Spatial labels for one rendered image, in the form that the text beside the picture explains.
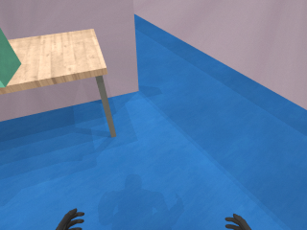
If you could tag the robot left hand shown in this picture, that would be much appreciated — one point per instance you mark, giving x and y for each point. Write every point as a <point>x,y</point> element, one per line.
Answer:
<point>66,222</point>

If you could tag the table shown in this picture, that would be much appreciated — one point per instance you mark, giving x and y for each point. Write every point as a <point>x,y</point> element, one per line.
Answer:
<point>56,58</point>

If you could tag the robot right hand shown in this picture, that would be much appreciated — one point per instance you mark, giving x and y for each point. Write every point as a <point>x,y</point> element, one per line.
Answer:
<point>239,221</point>

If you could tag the carton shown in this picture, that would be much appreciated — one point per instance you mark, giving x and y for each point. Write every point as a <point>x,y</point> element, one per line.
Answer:
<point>9,62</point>

